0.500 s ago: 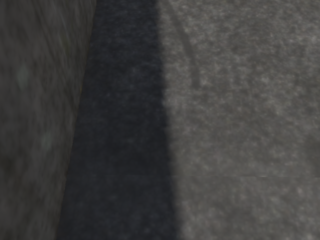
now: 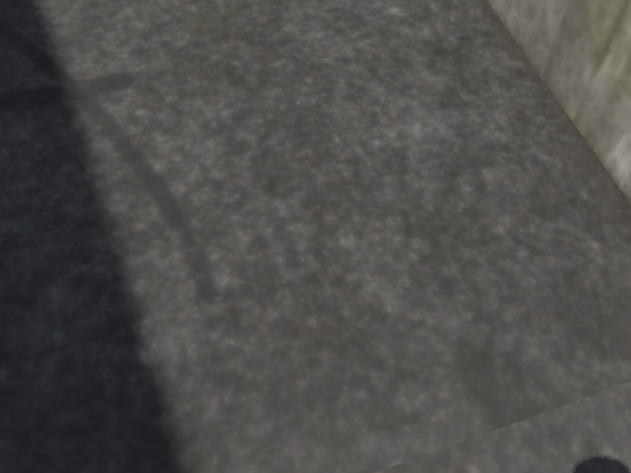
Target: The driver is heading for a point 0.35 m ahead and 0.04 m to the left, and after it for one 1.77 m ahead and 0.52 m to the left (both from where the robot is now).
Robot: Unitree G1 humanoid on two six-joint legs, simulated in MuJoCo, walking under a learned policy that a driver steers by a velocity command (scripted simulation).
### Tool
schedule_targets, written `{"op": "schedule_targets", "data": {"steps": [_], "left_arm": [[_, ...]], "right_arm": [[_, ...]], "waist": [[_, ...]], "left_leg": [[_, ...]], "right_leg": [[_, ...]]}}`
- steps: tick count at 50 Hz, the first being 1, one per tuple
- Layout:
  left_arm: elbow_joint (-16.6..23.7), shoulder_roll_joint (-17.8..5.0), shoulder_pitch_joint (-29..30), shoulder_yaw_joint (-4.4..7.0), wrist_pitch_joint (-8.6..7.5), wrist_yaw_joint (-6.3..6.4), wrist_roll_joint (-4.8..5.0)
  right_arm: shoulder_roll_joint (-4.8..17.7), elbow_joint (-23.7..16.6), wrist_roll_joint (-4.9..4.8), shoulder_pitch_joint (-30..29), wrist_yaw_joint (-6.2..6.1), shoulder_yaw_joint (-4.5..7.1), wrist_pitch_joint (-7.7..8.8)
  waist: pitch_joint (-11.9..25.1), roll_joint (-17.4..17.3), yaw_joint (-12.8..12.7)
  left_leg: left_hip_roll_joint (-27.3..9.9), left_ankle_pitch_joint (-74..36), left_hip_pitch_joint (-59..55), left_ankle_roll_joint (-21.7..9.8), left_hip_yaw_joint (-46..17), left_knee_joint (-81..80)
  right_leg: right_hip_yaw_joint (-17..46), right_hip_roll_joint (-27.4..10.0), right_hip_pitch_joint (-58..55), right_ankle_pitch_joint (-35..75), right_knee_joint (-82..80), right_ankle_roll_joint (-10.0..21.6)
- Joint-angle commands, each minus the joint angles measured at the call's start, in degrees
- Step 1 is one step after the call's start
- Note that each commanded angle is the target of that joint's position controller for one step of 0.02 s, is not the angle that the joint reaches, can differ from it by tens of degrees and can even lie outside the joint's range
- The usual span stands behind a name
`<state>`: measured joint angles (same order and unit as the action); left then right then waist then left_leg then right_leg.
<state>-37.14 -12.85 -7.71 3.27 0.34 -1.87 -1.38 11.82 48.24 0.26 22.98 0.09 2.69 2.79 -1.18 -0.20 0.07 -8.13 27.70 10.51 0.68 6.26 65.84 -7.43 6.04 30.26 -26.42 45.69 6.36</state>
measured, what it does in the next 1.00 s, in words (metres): climbs, turning left: left foot 0.05 m higher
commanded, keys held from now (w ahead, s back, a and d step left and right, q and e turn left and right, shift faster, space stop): w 0.20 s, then q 0.80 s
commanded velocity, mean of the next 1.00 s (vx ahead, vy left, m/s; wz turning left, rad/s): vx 0.22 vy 0.00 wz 0.20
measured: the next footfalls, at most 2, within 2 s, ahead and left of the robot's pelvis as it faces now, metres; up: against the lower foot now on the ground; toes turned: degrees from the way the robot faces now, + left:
left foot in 0.46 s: +0.44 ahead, +0.02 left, +0.05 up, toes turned +1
right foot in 1.08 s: +0.52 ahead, -0.14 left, +0.06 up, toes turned +25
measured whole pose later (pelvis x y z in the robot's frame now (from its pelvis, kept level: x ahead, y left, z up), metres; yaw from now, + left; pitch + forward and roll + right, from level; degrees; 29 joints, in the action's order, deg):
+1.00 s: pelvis +0.39 -0.05 +0.10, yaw +17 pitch +2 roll -1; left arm -35.0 -14.2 -6.3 -0.3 2.6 2.6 -0.9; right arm 16.2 36.3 2.5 16.0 -2.0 4.0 -2.9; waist -1.1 0.3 3.7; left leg 11.1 20.9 17.4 -8.0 -14.0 29.3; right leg 4.5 1.7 32.0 -22.5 52.2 -3.6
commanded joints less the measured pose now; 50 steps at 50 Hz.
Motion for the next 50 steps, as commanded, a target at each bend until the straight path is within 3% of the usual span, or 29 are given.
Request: {"op": "schedule_targets", "data": {"steps": [1, 3, 4, 5, 7, 10, 12, 14, 16, 18, 19, 20, 22, 23, 24, 25, 26, 27, 28, 29, 32, 34, 38, 43, 50], "left_arm": [[-1.66, -11.66, -12.35, 3.57, -1.80, 2.11, -0.96], [-2.89, -6.04, -8.54, 1.44, -3.35, 1.62, -0.52], [-3.63, -2.96, -8.16, 0.25, -3.99, 0.73, 0.20], [-4.15, -6.51, -10.44, 0.72, -4.45, 0.84, -0.42], [-6.36, -7.46, -12.91, 0.88, -5.07, 1.10, 0.10], [-8.36, -7.65, -17.45, 0.36, -5.30, 1.55, -0.05], [-9.61, -8.30, -20.11, 0.20, -5.07, 2.07, 0.24], [-10.65, -7.93, -21.52, -0.26, -4.52, 2.56, 0.15], [-11.36, -7.58, -21.11, -0.79, -3.69, 2.98, -0.16], [-10.79, -7.65, -17.10, -1.28, -3.30, 3.45, 0.05], [-10.76, -8.39, -16.83, -1.21, -3.37, 3.90, 0.05], [-10.22, -8.87, -16.03, -0.94, -3.40, 4.57, -0.07], [-9.12, -11.88, -12.30, 0.49, -2.70, 5.49, -0.80], [-7.76, -13.96, -8.73, 1.53, -2.50, 5.32, 0.08], [-5.15, -10.41, -6.72, 0.86, -3.22, 4.91, 0.64], [-2.35, -4.05, -15.92, -0.55, -3.29, 4.20, 0.39], [-2.24, -5.50, -17.06, -1.26, -3.34, 3.18, -1.19], [-1.90, -7.11, -13.84, -0.94, -3.03, 2.64, -1.20], [-1.19, -7.20, -10.82, -0.87, -3.00, 2.59, -1.47], [0.34, -6.40, -8.95, -1.15, -2.32, 2.70, -1.28], [1.07, -4.98, -8.82, -1.99, 0.47, 2.92, -1.09], [1.63, -4.74, -8.42, -2.13, 1.22, 3.16, -0.72], [4.44, -4.97, -0.70, -2.22, 2.87, 3.62, -0.41], [6.60, -5.25, 4.47, -2.36, 2.35, 4.60, -0.14], [7.67, -5.32, 3.76, -2.57, 0.81, 4.61, 0.97]], "right_arm": [[4.97, -12.90, -0.44, -10.49, 0.11, 0.55, 3.29], [4.48, -11.00, 1.19, -4.65, -0.33, 0.04, 1.72], [3.59, -9.73, 1.62, -4.08, -0.42, -0.11, 0.57], [2.53, -11.37, 1.92, -1.99, -0.09, -0.69, -0.51], [3.37, -13.73, 1.99, -8.98, 0.04, -0.84, -1.69], [4.29, -16.44, 2.16, -16.52, 0.34, -1.16, -2.31], [4.33, -17.08, 2.38, -18.91, 0.56, -1.44, -2.64], [3.68, -17.59, 1.79, -20.27, 0.59, -1.88, -2.93], [2.37, -17.96, 1.44, -21.40, 0.65, -2.68, -3.32], [1.29, -17.18, 1.20, -19.65, 0.85, -3.49, -3.67], [2.02, -16.27, 1.09, -18.05, 0.78, -3.37, -3.92], [4.02, -14.84, 1.16, -14.77, 0.55, -2.85, -4.09], [8.43, -10.97, 0.78, -2.83, -0.28, -1.12, -3.83], [10.02, -8.98, 0.79, 3.85, -0.51, -0.28, -3.06], [11.61, -6.45, 0.98, 5.99, -0.59, 0.53, -2.05], [14.27, -8.33, -0.39, -0.47, -1.13, 1.20, -1.84], [13.82, -10.35, -1.52, -4.18, -1.43, 1.81, -1.88], [10.68, -11.21, -0.64, -8.19, -1.99, 1.37, -2.18], [7.78, -10.95, -0.29, -9.09, -2.09, 0.69, -2.24], [6.20, -10.10, -0.28, -8.13, -2.22, 0.17, -2.02], [8.80, -9.66, 0.53, -7.19, -1.67, 0.93, -1.19], [11.23, -9.75, 0.68, -5.76, -1.56, 1.67, -1.45], [11.02, -11.74, 0.85, -4.03, -2.44, 2.03, -3.89], [12.12, -13.80, 1.77, -3.34, -2.91, 3.09, -4.94], [12.61, -15.53, 2.37, -6.26, -1.96, 3.76, -5.41]], "waist": [[5.18, -2.36, -3.71], [3.64, -2.67, 2.01], [2.12, -2.88, 2.90], [6.57, 1.60, 3.73], [1.97, 1.88, 2.07], [-0.41, 1.42, -0.37], [-0.90, 2.47, -1.94], [-0.08, 3.39, -2.46], [-0.02, 4.40, -2.40], [0.53, 5.68, 0.20], [1.95, 7.89, 0.80], [3.85, 9.84, 1.95], [8.78, 10.32, 7.42], [10.16, 6.76, 12.02], [9.98, -4.36, 11.71], [16.76, -16.72, 0.14], [20.01, -8.80, -0.16], [12.16, -1.96, -1.03], [4.52, 3.97, -1.88], [2.29, 5.69, -2.61], [3.80, 2.77, -3.05], [6.37, -0.40, -2.52], [7.38, -4.99, 1.34], [6.45, -5.81, 4.01], [6.23, -7.24, 3.42]], "left_leg": [[2.17, -9.33, 36.22, -1.96, -7.83, 23.80], [0.46, -9.77, 30.17, -2.45, -8.09, 21.74], [0.45, -9.44, 28.95, -3.55, -7.80, 23.52], [2.01, -7.53, 31.65, -2.78, -6.69, 25.01], [1.19, -8.61, 39.60, -1.99, -6.01, 25.01], [1.41, -12.49, 46.00, -1.58, -2.97, 19.96], [2.89, -13.00, 48.13, -1.42, -0.54, 16.95], [4.43, -12.84, 47.31, -1.91, 1.31, 12.97], [6.28, -11.98, 43.54, -3.17, 3.12, 7.00], [9.23, -11.12, 30.97, -5.81, 5.06, -4.27], [11.05, -11.09, 25.43, -6.87, 5.73, -7.93], [12.87, -10.47, 22.21, -7.76, 5.71, -10.71], [14.19, -10.40, 14.19, -9.33, 2.71, -19.39], [13.71, -19.22, 6.30, -11.27, 0.11, -31.80], [6.87, -41.73, -10.03, -14.86, -11.85, -35.65], [-7.84, -85.95, -20.26, -24.48, -37.08, -33.77], [-9.10, -70.03, -15.46, -26.48, -42.58, -41.77], [-7.29, -47.06, -7.97, -25.80, -40.46, -44.47], [-4.30, -44.54, -1.76, -22.69, -33.51, -45.81], [-1.90, -47.35, 1.76, -20.90, -29.39, -45.96], [3.16, -52.45, 7.04, -17.74, -20.46, -45.61], [3.63, -53.84, 4.50, -16.56, -20.31, -44.41], [4.62, -34.49, -1.79, -13.26, -24.98, -44.48], [2.66, -27.58, -5.76, -13.46, -31.85, -43.35], [3.06, -37.65, -2.95, -13.66, -36.23, -38.65]], "right_leg": [[41.82, -21.35, -31.43, 14.91, -29.63, 11.55], [27.42, -16.10, -21.11, 29.56, -27.37, 8.37], [20.29, -12.11, -17.47, 38.35, -24.29, 5.56], [22.93, -14.95, -20.07, 35.32, -26.06, 8.46], [24.66, -14.42, -18.50, 24.82, -31.36, 8.16], [21.27, -12.31, -21.64, 27.97, -34.03, 4.11], [18.39, -12.04, -26.76, 42.59, -33.89, 1.75], [14.09, -11.91, -31.42, 56.53, -32.52, -0.33], [10.58, -12.05, -33.39, 63.65, -32.95, -1.36], [6.36, -12.48, -30.52, 77.57, -32.40, -2.41], [5.84, -13.86, -31.49, 87.36, -30.45, -2.94], [5.52, -14.84, -34.65, 95.33, -26.88, -3.96], [5.26, -17.02, -40.54, 99.82, -10.54, -5.82], [2.90, -13.79, -38.31, 90.34, 5.53, -7.07], [2.99, -4.19, -18.77, 33.97, 26.91, -7.94], [10.24, 3.57, -1.52, -2.12, 45.70, -10.36], [14.85, 0.72, 0.59, 2.80, 47.84, -8.70], [13.65, -0.95, 3.32, 4.76, 48.01, -8.17], [12.69, -3.73, 5.22, 5.75, 43.71, -7.83], [12.64, -4.65, 5.27, 6.50, 40.47, -8.25], [10.41, -4.99, 1.01, 8.30, 31.74, -9.54], [9.79, -5.12, 2.11, 8.65, 27.80, -10.69], [9.82, -6.12, 9.31, 9.21, 19.68, -12.38], [11.82, -6.13, 13.18, 7.93, 14.71, -12.30], [11.66, -3.24, 2.58, 1.61, 2.60, -8.75]]}}
Velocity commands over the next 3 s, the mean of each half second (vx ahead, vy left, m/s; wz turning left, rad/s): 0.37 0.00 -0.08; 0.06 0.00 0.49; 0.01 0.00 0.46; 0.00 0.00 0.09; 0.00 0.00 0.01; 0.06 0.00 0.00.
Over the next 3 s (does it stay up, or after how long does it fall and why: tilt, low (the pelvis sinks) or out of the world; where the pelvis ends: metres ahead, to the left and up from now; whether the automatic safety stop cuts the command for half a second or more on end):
stays up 0.38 -0.09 0.09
